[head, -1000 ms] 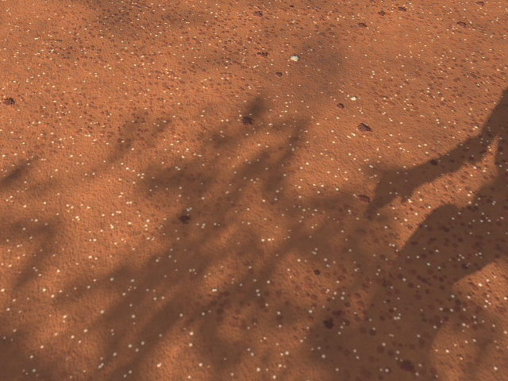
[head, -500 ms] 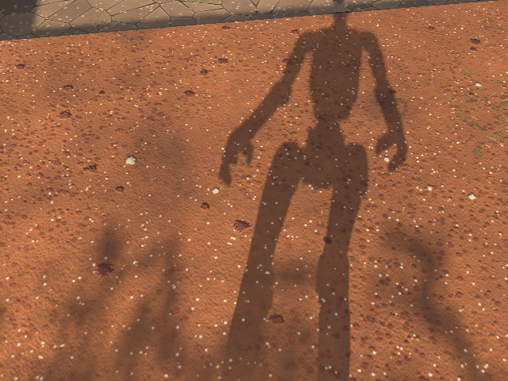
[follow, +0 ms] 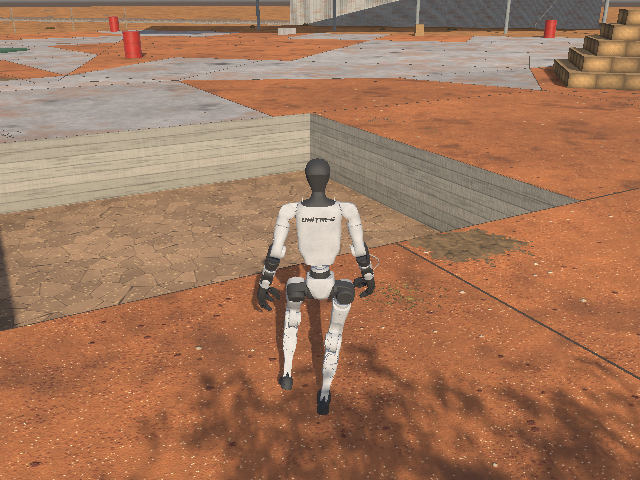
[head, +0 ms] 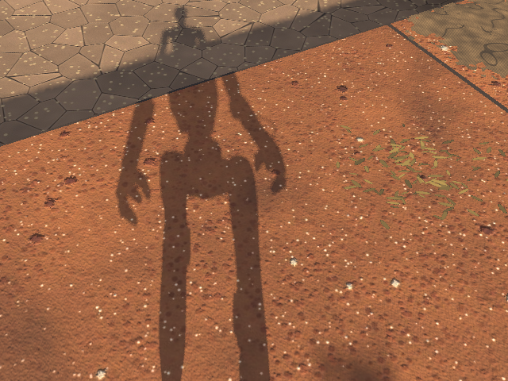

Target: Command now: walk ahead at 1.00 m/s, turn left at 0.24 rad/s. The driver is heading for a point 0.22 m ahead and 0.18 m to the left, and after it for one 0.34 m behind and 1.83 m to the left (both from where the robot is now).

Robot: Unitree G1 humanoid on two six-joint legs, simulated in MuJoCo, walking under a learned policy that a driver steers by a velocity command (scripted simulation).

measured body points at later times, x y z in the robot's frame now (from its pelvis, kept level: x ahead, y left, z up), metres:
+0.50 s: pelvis +0.34 +0.06 +0.00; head +0.40 +0.09 +0.45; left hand +0.47 +0.35 -0.08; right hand +0.48 -0.20 -0.12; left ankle +0.40 +0.11 -0.73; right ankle +0.51 -0.08 -0.64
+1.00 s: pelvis +0.49 +0.03 +0.02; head +0.53 +0.03 +0.46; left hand +0.38 +0.33 -0.05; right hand +0.80 -0.08 -0.10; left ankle +0.37 +0.09 -0.63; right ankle +0.59 -0.01 -0.73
